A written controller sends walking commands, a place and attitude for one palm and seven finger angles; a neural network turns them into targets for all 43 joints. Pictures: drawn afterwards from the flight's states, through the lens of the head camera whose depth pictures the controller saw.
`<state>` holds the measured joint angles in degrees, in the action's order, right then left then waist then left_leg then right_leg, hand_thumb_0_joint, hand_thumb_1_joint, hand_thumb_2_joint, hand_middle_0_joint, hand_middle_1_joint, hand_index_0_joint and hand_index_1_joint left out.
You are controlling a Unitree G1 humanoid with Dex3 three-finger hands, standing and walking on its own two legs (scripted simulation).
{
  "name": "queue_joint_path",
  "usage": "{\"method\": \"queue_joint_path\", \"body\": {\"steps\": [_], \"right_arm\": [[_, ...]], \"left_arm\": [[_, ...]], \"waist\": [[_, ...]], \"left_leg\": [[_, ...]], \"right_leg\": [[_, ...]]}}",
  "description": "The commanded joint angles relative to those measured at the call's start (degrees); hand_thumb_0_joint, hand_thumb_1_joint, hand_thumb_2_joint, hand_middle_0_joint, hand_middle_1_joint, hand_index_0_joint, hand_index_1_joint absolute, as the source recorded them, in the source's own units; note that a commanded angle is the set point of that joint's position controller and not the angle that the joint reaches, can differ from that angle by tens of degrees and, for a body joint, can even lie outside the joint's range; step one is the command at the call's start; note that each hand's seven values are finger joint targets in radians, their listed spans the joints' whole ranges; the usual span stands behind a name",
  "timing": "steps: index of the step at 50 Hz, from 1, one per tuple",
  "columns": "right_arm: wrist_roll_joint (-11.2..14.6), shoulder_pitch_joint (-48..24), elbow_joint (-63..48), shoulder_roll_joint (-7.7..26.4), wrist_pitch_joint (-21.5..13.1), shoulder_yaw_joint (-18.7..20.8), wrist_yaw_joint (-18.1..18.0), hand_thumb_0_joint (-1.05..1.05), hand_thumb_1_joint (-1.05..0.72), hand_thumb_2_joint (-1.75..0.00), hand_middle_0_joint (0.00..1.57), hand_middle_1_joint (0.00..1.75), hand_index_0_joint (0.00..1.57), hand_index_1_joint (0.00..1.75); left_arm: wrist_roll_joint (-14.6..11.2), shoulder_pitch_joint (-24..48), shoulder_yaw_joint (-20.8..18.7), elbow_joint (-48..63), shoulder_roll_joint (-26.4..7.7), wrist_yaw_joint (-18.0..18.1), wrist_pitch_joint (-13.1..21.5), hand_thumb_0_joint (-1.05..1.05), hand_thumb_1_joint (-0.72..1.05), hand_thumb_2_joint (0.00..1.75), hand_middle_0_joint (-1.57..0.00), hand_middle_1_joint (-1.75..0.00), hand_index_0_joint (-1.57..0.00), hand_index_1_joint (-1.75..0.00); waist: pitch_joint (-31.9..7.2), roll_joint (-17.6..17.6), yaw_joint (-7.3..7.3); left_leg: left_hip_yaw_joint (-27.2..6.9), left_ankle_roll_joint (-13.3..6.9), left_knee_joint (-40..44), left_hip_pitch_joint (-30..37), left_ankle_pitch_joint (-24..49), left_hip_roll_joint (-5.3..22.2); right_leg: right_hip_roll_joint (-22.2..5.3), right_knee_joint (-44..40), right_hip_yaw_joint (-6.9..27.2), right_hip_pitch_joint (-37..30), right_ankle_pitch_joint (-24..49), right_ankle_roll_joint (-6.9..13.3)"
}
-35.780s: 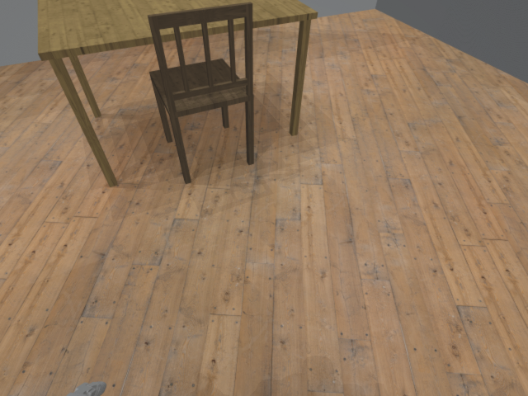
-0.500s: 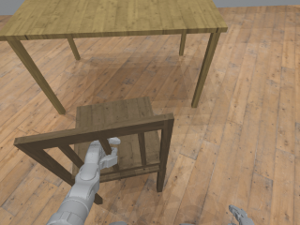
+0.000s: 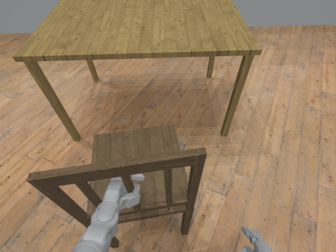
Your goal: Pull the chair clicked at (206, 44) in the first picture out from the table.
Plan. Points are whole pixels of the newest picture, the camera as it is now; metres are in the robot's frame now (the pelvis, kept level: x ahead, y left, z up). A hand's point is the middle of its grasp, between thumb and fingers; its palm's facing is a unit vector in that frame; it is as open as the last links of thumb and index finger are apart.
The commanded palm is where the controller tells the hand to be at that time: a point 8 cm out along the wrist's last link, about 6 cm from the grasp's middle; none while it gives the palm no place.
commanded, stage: stop walking, hand still on the chair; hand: left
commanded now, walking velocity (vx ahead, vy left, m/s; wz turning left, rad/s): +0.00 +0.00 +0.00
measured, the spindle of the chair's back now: (132, 192) +0.30 +0.13 -0.11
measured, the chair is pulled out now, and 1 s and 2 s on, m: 0.55 0.55 0.55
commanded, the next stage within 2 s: open the thumb and straighten the fingers in 0.24 s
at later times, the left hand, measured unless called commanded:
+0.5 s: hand (134, 192) +0.28 +0.11 -0.06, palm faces -0.05 -0.99 -0.12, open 5.8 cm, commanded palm +0.26 +0.16 -0.05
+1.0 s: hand (130, 184) +0.30 +0.13 -0.07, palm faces -0.03 -0.99 -0.14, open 16.4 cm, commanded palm +0.28 +0.18 -0.05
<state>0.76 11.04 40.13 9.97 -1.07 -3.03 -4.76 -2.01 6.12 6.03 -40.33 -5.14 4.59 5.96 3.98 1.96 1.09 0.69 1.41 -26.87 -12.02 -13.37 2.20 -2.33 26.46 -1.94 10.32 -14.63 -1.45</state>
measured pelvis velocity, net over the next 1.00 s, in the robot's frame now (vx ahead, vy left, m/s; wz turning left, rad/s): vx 0.02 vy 0.00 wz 0.01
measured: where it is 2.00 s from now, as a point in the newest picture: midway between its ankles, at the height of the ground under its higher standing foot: outside the picture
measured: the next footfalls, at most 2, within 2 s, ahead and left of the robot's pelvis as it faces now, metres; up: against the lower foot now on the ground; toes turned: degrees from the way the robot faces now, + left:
none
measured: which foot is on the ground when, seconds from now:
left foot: down 0.00-1.00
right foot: down 0.00-1.00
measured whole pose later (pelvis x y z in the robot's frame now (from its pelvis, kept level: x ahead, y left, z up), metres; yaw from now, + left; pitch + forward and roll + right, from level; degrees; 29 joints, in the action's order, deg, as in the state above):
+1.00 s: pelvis +0.02 +0.00 -0.03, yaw +1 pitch +8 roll +0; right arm 1.7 14.1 34.2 14.1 -4.9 -0.6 -3.2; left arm -3.8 2.2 0.2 -25.0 -8.5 1.1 -4.5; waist -4.0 2.3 3.3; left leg 0.1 1.5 -43.5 -29.4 -22.0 1.9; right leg -3.1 44.2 -1.9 28.0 -24.1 -1.3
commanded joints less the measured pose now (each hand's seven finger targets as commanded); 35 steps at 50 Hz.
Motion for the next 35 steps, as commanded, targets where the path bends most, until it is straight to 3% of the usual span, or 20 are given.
{"method": "queue_joint_path", "body": {"steps": [1,15,16,17,18,19,20,21,22,24,27,28,29,31,32,35], "right_arm": [[-0.12,-1.63,-7.04,8.94,-1.63,3.53,-1.35,0.0,-0.9,-0.9,0.2,0.3,0.2,0.3],[0.23,-3.2,-8.82,8.64,0.16,3.6,-1.53,0.0,-0.9,-0.9,0.2,0.3,0.2,0.3],[0.45,-2.78,-8.45,8.81,0.19,3.66,-1.67,0.0,-0.9,-0.9,0.2,0.3,0.2,0.3],[0.3,-2.64,-8.34,9.15,0.31,3.84,-1.75,0.0,-0.9,-0.9,0.2,0.3,0.2,0.3],[2.17,-0.25,-7.65,11.35,0.08,4.87,0.4,0.0,-0.9,-0.9,0.2,0.3,0.2,0.3],[2.26,-1.3,-8.45,11.73,-0.22,4.89,1.22,0.0,-0.9,-0.9,0.2,0.3,0.2,0.3],[1.99,-1.85,-9.29,11.55,-0.89,5.2,1.34,0.0,-0.9,-0.9,0.2,0.3,0.2,0.3],[2.14,-1.88,-9.35,11.26,-1.41,5.37,1.51,0.0,-0.9,-0.9,0.2,0.3,0.2,0.3],[1.88,-1.8,-10.27,10.91,-2.25,5.23,1.76,0.0,-0.9,-0.9,0.2,0.3,0.2,0.3],[1.63,-1.68,-10.99,10.68,-3.25,5.04,2.13,0.0,-0.9,-0.9,0.2,0.3,0.2,0.3],[1.6,-0.66,-11.43,11.43,-4.1,5.4,2.35,0.0,-0.9,-0.9,0.2,0.3,0.2,0.3],[1.57,-0.62,-11.59,11.71,-4.26,5.47,2.34,0.0,-0.9,-0.9,0.2,0.3,0.2,0.3],[1.47,-0.1,-11.49,12.18,-4.29,5.59,1.98,0.0,-0.9,-0.9,0.2,0.3,0.2,0.3],[1.47,-0.03,-12.06,12.03,-4.96,5.59,1.59,0.0,-0.9,-0.9,0.2,0.3,0.2,0.3],[1.4,0.03,-12.4,11.76,-5.33,5.48,1.56,0.0,-0.9,-0.9,0.2,0.3,0.2,0.3],[1.34,0.52,-12.61,11.98,-6.19,5.62,1.35,0.0,-0.9,-0.9,0.2,0.3,0.2,0.3]], "left_arm": [[1.14,11.28,-1.24,13.83,-6.39,0.31,3.14,0.0,0.9,0.9,-0.5,-1.45,-0.5,-1.45],[0.75,9.69,-1.9,15.53,-6.42,0.59,2.47,0.0,0.9,0.9,-0.5,-1.45,-0.5,-1.45],[0.56,9.79,-1.68,15.49,-6.93,0.61,2.35,0.0,0.9,0.9,-0.5,-1.45,-0.5,-1.45],[0.69,10.14,-4.81,15.14,-9.64,1.1,2.41,0.0,0.9,0.9,-0.5,-1.45,-0.5,-1.45],[-2.31,3.95,-1.67,7.63,-3.66,-0.45,-0.12,0.0,0.78,0.84,-0.5,-1.45,-0.5,-1.45],[-2.68,9.08,-4.27,12.33,-6.92,-1.27,0.7,0.0,0.66,0.78,-0.5,-1.45,-0.5,-1.45],[-2.56,11.95,-5.02,15.79,-7.87,-1.99,1.7,0.0,0.54,0.73,-0.5,-1.45,-0.5,-1.45],[-2.49,10.28,-6.27,15.29,-9.99,-2.04,2.05,0.0,0.42,0.67,-0.5,-1.45,-0.5,-1.45],[-2.48,10.95,-5.67,18.64,-9.17,-2.35,2.75,0.0,0.3,0.61,-0.5,-1.45,-0.5,-1.45],[-2.23,9.96,-4.3,19.5,-7.33,-3.1,2.68,0.0,0.05,0.49,-0.5,-1.45,-0.5,-1.45],[-2.63,7.53,-5.27,18.0,-7.63,-3.4,0.55,0.0,-0.31,0.32,-0.5,-1.45,-0.5,-1.45],[-2.62,7.98,-5.99,18.45,-8.26,-3.46,-0.1,0.0,-0.43,0.26,-0.47,-1.38,-0.47,-1.38],[-2.53,11.46,-9.67,20.09,-12.72,-3.13,-0.51,0.0,-0.55,0.2,-0.45,-1.3,-0.45,-1.3],[-2.82,10.28,-9.31,21.04,-12.0,-3.12,-1.78,0.0,-0.55,0.2,-0.4,-1.16,-0.4,-1.16],[-2.85,8.66,-7.62,21.13,-9.15,-3.32,-2.37,0.0,-0.55,0.2,-0.38,-1.09,-0.38,-1.09],[-3.45,8.61,-6.37,22.35,-7.11,-3.84,-3.62,0.0,-0.55,0.2,-0.3,-0.87,-0.3,-0.87]], "waist": [[-15.86,-1.28,0.14],[-14.91,-0.22,0.03],[-14.18,0.97,0.27],[-14.32,0.89,-0.04],[-12.45,-6.04,4.77],[-11.38,-7.84,3.51],[-14.17,-5.77,3.47],[-12.4,-3.57,3.17],[-14.78,-2.0,3.06],[-15.88,0.06,2.79],[-16.39,-3.01,2.69],[-16.66,-2.55,2.62],[-18.16,-3.4,2.72],[-18.81,-2.87,2.39],[-19.41,-2.82,2.32],[-20.16,-4.58,2.82]], "left_leg": [[-3.1,-2.62,1.57,8.45,21.43,5.02],[-3.05,-2.34,1.41,7.19,19.68,4.8],[-3.08,-2.45,1.89,7.13,18.78,4.79],[-3.34,-2.45,2.08,6.98,18.36,4.9],[-0.13,-2.39,0.78,0.17,8.57,1.04],[-0.08,-2.66,-0.12,-3.59,5.01,0.64],[0.39,-2.93,-0.71,-3.48,4.0,0.16],[0.41,-3.02,-1.22,-4.34,2.01,0.07],[0.49,-3.1,-2.02,-4.46,1.17,-0.5],[0.64,-3.05,-3.88,-5.5,1.54,-0.68],[0.46,-3.06,-5.87,-7.63,0.69,-0.63],[0.52,-2.96,-6.4,-8.48,0.66,-0.74],[0.27,-3.11,-6.69,-8.62,0.72,-0.77],[0.42,-3.14,-7.27,-8.64,1.32,-0.84],[0.67,-3.04,-7.64,-8.47,1.99,-0.89],[0.45,-2.93,-8.9,-8.65,3.81,-0.62]], "right_leg": [[-4.05,-2.91,2.1,-3.16,19.51,2.15],[-4.68,-3.58,2.32,-4.19,20.05,2.51],[-4.67,-4.15,2.26,-3.49,18.37,2.45],[-4.46,-4.07,2.54,-3.53,17.4,2.47],[-1.81,-1.77,-2.08,3.09,11.99,1.46],[-1.43,-0.31,-2.12,4.55,9.86,1.42],[-1.36,0.43,-1.73,4.42,9.21,1.41],[-1.3,0.61,-1.56,5.48,6.99,1.51],[-1.01,1.41,-1.52,6.05,5.82,1.47],[-0.72,3.45,-1.5,7.85,6.08,1.63],[-0.27,5.07,-1.62,9.58,5.66,1.27],[-0.28,5.8,-1.55,10.02,5.8,1.25],[-0.2,6.22,-1.3,9.77,5.94,1.13],[-0.06,6.97,-1.32,9.83,6.22,1.21],[0.03,7.64,-1.62,10.43,6.77,1.13],[0.26,8.94,-2.1,11.62,8.28,0.99]]}}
